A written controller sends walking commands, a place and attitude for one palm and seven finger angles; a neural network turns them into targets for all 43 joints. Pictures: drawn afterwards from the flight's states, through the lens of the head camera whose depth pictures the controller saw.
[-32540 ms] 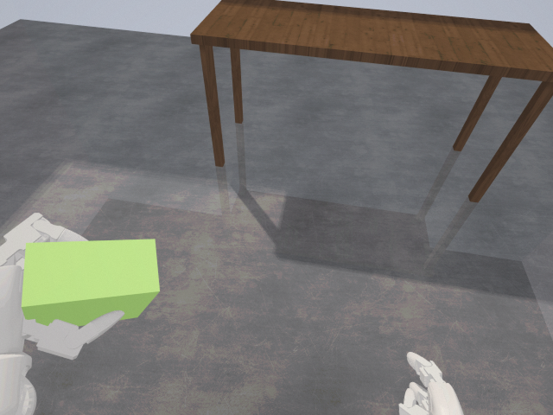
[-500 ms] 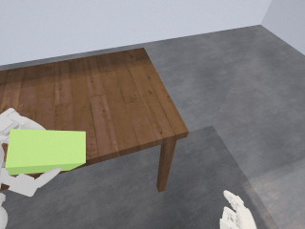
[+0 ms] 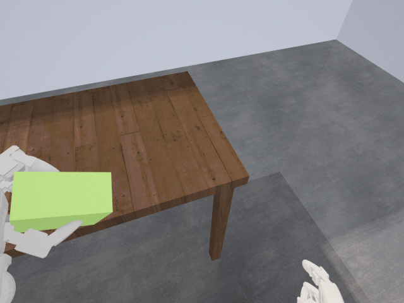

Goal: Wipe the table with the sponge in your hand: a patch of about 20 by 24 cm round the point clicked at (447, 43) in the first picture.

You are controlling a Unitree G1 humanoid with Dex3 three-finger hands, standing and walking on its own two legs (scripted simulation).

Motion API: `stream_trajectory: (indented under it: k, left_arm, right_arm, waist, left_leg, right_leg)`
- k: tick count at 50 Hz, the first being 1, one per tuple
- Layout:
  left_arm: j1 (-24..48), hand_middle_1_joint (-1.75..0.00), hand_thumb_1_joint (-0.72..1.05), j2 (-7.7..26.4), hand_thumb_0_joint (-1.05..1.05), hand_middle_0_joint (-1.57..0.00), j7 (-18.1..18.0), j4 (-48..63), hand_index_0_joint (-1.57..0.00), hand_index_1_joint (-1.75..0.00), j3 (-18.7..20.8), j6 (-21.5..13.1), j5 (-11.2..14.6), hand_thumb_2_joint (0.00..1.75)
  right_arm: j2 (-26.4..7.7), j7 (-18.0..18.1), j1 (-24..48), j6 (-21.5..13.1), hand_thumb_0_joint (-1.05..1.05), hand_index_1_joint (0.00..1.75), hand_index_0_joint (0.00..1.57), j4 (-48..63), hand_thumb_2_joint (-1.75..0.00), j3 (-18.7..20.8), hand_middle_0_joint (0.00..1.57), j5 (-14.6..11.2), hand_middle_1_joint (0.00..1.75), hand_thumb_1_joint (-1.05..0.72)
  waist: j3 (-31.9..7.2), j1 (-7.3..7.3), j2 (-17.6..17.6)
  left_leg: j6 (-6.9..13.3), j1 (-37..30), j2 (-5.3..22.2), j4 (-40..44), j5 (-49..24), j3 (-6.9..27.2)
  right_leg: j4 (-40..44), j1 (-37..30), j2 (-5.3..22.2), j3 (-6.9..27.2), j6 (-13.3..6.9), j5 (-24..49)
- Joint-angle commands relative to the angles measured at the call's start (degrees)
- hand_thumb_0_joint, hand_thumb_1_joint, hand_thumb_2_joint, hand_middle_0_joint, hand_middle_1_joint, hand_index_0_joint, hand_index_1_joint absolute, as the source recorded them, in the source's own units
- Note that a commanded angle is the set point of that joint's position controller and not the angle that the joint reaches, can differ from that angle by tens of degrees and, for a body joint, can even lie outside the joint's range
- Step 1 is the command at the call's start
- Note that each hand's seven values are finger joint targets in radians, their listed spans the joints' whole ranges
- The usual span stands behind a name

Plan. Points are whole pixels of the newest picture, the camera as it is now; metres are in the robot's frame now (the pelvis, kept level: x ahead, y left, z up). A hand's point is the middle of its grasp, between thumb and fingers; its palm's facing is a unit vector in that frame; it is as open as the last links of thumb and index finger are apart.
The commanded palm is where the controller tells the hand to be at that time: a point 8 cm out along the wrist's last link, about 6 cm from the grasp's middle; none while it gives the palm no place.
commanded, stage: shuffle to correct the standing spot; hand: left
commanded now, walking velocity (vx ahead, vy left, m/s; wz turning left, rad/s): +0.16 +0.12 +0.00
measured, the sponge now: (75, 202) +0.23 +0.21 +0.14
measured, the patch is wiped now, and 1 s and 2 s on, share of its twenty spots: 0.00 0.00 0.00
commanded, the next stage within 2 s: come to a stop and stand still in 0.62 s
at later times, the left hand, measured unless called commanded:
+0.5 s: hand (49, 194) +0.24 +0.25 +0.16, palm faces +0.36 -0.82 -0.45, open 10.1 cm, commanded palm +0.19 +0.29 +0.19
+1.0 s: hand (37, 168) +0.27 +0.27 +0.18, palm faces +0.32 -0.85 -0.42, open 10.1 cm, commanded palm +0.21 +0.32 +0.19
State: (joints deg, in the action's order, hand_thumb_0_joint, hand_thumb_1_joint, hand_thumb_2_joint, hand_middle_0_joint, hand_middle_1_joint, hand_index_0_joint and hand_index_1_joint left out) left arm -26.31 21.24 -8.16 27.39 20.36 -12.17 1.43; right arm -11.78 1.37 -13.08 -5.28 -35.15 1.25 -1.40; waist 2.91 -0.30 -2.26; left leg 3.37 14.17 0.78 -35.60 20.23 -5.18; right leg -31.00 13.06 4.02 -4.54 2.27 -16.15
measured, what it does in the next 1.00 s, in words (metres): steps on the spot: left foot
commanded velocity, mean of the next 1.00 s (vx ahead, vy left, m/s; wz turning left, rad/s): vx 0.09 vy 0.07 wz -0.02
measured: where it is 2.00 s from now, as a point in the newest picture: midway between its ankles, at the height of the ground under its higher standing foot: outside the picture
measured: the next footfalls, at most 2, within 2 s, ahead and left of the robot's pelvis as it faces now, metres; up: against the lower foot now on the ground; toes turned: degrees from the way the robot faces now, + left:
left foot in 0.48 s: +0.10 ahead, +0.16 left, +0.00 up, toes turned -1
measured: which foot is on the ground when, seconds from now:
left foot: down 0.00-0.26, up 0.28-0.46, down 0.48-1.00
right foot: down 0.00-1.00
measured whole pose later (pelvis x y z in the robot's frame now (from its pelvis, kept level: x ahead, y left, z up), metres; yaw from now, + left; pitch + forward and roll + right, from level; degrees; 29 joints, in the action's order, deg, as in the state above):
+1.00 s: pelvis +0.04 +0.05 +0.01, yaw -2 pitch -1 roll -1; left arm -27.1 21.8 -7.3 31.9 19.9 -11.0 1.7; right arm -9.0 0.7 -11.6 -5.9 -35.1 -1.2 -1.1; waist 4.5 0.0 0.0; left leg 0.2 15.6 1.9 -32.7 16.1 -0.9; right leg -28.5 12.0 1.6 -4.1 1.2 -15.2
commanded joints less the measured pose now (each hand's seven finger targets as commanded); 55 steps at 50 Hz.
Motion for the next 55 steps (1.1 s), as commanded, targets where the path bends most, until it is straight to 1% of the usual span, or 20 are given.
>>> stream_trajectory:
  k: [1,6,9,11,13,15,18,21,25,27,29,32,35,38,41,45,48,53,54,55]
  left_arm:
    - [1.85,-1.60,0.10,8.86,0.00,-1.20,-1.32,10.64,-1.20,-1.60,7.23,-3.77,1.53,1.30]
    - [4.20,-1.60,0.10,8.97,0.00,-1.20,-1.38,15.72,-1.20,-1.60,6.03,-3.85,0.41,1.30]
    - [5.38,-1.60,0.10,9.20,0.00,-1.20,-1.68,15.59,-1.20,-1.60,5.82,-3.54,0.21,1.30]
    - [4.11,-1.60,0.10,9.91,0.00,-1.20,-1.81,13.28,-1.20,-1.60,7.15,-3.51,0.28,1.30]
    - [1.04,-1.60,0.10,11.28,0.00,-1.20,-1.81,10.79,-1.20,-1.60,7.80,-3.33,0.88,1.30]
    - [0.87,-1.60,0.10,9.65,0.00,-1.20,-1.04,11.02,-1.20,-1.60,7.13,-3.71,1.77,1.30]
    - [1.39,-1.60,0.10,11.08,0.00,-1.20,-1.16,13.05,-1.20,-1.60,9.51,-3.80,1.42,1.30]
    - [2.60,-1.60,0.10,9.67,0.00,-1.20,-1.46,13.14,-1.20,-1.60,7.64,-4.41,0.99,1.30]
    - [4.89,-1.60,0.10,10.28,0.00,-1.20,-1.43,17.06,-1.20,-1.60,7.19,-4.10,0.23,1.30]
    - [4.71,-1.60,0.10,10.86,0.00,-1.20,-0.97,14.99,-1.20,-1.60,8.50,-3.55,-0.04,1.30]
    - [5.64,-1.60,0.10,10.62,0.00,-1.20,-1.06,15.04,-1.20,-1.60,8.85,-4.09,-0.20,1.30]
    - [1.05,-1.60,0.10,10.45,0.00,-1.20,-0.72,11.80,-1.20,-1.60,9.14,-3.84,0.60,1.30]
    - [-1.29,-1.60,0.10,9.52,0.00,-1.20,-0.39,12.21,-1.20,-1.60,8.93,-3.59,1.10,1.30]
    - [0.35,-1.60,0.10,10.18,0.00,-1.20,-0.06,16.55,-1.20,-1.60,8.28,-3.70,0.59,1.30]
    - [4.66,-1.60,0.10,10.03,0.00,-1.20,-0.43,19.46,-1.20,-1.60,6.97,-3.64,0.09,1.30]
    - [4.22,-1.60,0.10,11.08,0.00,-1.20,-1.18,19.86,-1.20,-1.60,7.22,-3.29,0.42,1.30]
    - [-3.07,-1.60,0.10,10.07,0.00,-1.20,-0.98,15.59,-1.20,-1.60,7.63,-2.29,1.40,1.30]
    - [-1.26,-1.60,0.10,9.67,0.00,-1.20,-0.88,12.09,-1.20,-1.60,7.78,-1.19,1.91,1.30]
    - [56.43,-1.60,0.10,50.24,0.00,-1.20,0.32,19.17,-1.20,-1.60,37.96,-5.70,-5.55,1.30]
    - [25.18,-1.60,0.10,16.72,0.00,-1.20,2.93,-13.10,-1.20,-1.60,14.48,-3.11,-0.71,1.30]
  right_arm:
    - [-6.91,0.01,4.32,-2.27,0.00,0.30,0.20,9.00,-0.90,2.88,0.20,-0.04,0.30,-0.90]
    - [-6.87,0.61,5.46,-2.62,0.00,0.30,0.20,9.22,-0.90,2.20,0.20,0.55,0.30,-0.90]
    - [-6.80,0.50,5.55,-3.31,0.00,0.30,0.20,8.90,-0.90,2.16,0.20,0.43,0.30,-0.90]
    - [-6.94,0.06,6.08,-3.05,0.00,0.30,0.20,8.92,-0.90,2.02,0.20,0.14,0.30,-0.90]
    - [-5.80,-0.34,5.82,-2.36,0.00,0.30,0.20,9.01,-0.90,2.19,0.20,-0.05,0.30,-0.90]
    - [-8.22,-0.95,4.69,-1.78,0.00,0.30,0.20,10.02,-0.90,4.00,0.20,-0.35,0.30,-0.90]
    - [-5.09,-1.56,6.03,0.06,0.00,0.30,0.20,8.23,-0.90,1.12,0.20,0.01,0.30,-0.90]
    - [-4.25,-0.18,6.64,-1.82,0.00,0.30,0.20,8.40,-0.90,0.88,0.20,0.50,0.30,-0.90]
    - [-7.71,0.84,6.48,-3.41,0.00,0.30,0.20,9.74,-0.90,3.27,0.20,-0.18,0.30,-0.90]
    - [-6.93,0.55,7.34,-3.42,0.00,0.30,0.20,9.99,-0.90,2.24,0.20,-0.60,0.30,-0.90]
    - [-6.28,0.54,7.22,-4.01,0.00,0.30,0.20,9.28,-0.90,1.82,0.20,-0.82,0.30,-0.90]
    - [-6.05,-0.17,4.60,-3.31,0.00,0.30,0.20,9.18,-0.90,2.84,0.20,-0.35,0.30,-0.90]
    - [-6.09,-0.31,4.83,-2.74,0.00,0.30,0.20,9.04,-0.90,2.44,0.20,-0.24,0.30,-0.90]
    - [-5.86,0.22,6.22,-3.22,0.00,0.30,0.20,9.66,-0.90,1.71,0.20,-0.25,0.30,-0.90]
    - [-5.90,-0.03,5.29,-4.23,0.00,0.30,0.20,9.13,-0.90,1.39,0.20,0.58,0.30,-0.90]
    - [-5.36,-0.21,5.66,-4.49,0.00,0.30,0.20,9.20,-0.90,0.38,0.20,0.35,0.30,-0.90]
    - [-5.95,-0.10,4.43,-3.74,0.00,0.30,0.20,9.13,-0.90,1.31,0.20,-0.18,0.30,-0.90]
    - [-5.51,0.92,6.21,-2.50,0.00,0.30,0.20,9.21,-0.90,0.37,0.20,0.15,0.30,-0.90]
    - [-8.33,1.56,-0.33,-5.88,0.00,0.30,0.20,7.23,-0.90,3.11,0.20,3.93,0.30,-0.90]
    - [-1.91,1.20,2.51,-5.91,0.00,0.30,0.20,4.97,-0.90,0.45,0.20,1.73,0.30,-0.90]
  waist:
    - [-6.43,0.13,11.06]
    - [-7.02,-0.06,-12.16]
    - [-6.76,0.71,-8.03]
    - [-8.86,1.83,-2.84]
    - [-10.96,1.52,11.33]
    - [-4.72,1.31,16.24]
    - [-5.44,0.00,5.82]
    - [-8.17,0.24,3.09]
    - [-8.09,1.51,-2.39]
    - [-4.60,1.30,-9.89]
    - [-3.76,1.72,-5.31]
    - [-6.60,0.40,13.84]
    - [-9.24,0.14,4.96]
    - [-9.35,0.24,-10.96]
    - [-8.62,0.43,-8.35]
    - [-11.88,0.89,-6.55]
    - [-10.91,0.67,1.54]
    - [-8.82,0.71,-2.84]
    - [-0.37,3.90,8.71]
    - [-8.62,1.40,11.72]
  left_leg:
    - [-1.69,3.53,0.43,2.14,-3.92,3.56]
    - [1.30,-12.57,11.65,15.59,-23.97,16.51]
    - [2.90,-9.39,10.85,12.00,-27.71,12.11]
    - [1.95,-0.27,7.57,4.06,-24.15,7.75]
    - [-0.88,14.98,-0.92,-16.17,-9.65,2.57]
    - [-2.89,19.66,0.47,-25.25,7.83,9.78]
    - [-1.41,9.53,4.49,-8.35,6.00,10.69]
    - [-2.11,-4.38,-2.46,7.61,-7.72,0.01]
    - [2.19,-7.44,6.91,8.67,-17.74,10.73]
    - [3.68,3.67,8.79,13.05,-5.51,14.00]
    - [2.75,9.14,6.51,10.27,-2.49,10.98]
    - [-1.36,5.42,-0.84,-2.02,-5.90,2.86]
    - [-0.79,-1.26,1.02,5.80,-13.56,4.49]
    - [2.99,-9.81,9.29,12.09,-27.81,15.39]
    - [2.19,-7.97,11.51,11.56,-35.18,15.34]
    - [-1.25,-1.37,7.43,6.88,-28.44,10.34]
    - [-2.84,-0.98,4.51,7.56,-20.37,9.02]
    - [-2.13,-1.84,6.33,12.34,-17.74,8.95]
    - [-2.08,8.22,5.85,2.33,-17.34,3.26]
    - [-2.90,-0.21,0.05,4.43,-14.18,4.11]
  right_leg:
    - [7.97,-2.75,9.84,15.91,-10.17,9.07]
    - [-11.88,12.52,-2.02,-1.07,-2.59,-6.62]
    - [-4.66,7.91,-1.41,-1.81,-3.12,-5.93]
    - [6.79,-6.64,-0.68,-1.03,-4.30,8.71]
    - [9.62,-17.42,13.44,19.21,-11.79,21.50]
    - [16.16,-8.62,22.06,31.93,-17.03,12.61]
    - [8.56,0.69,16.44,17.98,-12.15,11.39]
    - [4.70,2.00,6.35,6.19,-7.14,5.04]
    - [-4.73,6.10,0.72,4.57,-3.39,4.19]
    - [-5.94,1.40,-1.28,-0.47,-1.89,-3.20]
    - [0.15,-4.45,-0.86,-0.36,-2.25,2.28]
    - [7.38,-2.92,8.30,12.44,-6.92,11.56]
    - [0.83,-2.02,5.58,7.32,-5.31,13.02]
    - [-11.53,8.14,-1.80,-0.66,-1.19,-0.59]
    - [-7.67,6.77,-1.73,0.31,-1.93,-7.87]
    - [6.35,-8.27,-0.58,2.17,-3.33,15.88]
    - [6.35,-7.54,1.03,5.75,-5.38,18.14]
    - [7.96,-5.32,-0.06,5.12,-3.21,14.74]
    - [12.93,0.32,1.46,10.97,-3.60,17.15]
    - [9.98,-0.35,4.75,13.54,-7.68,21.41]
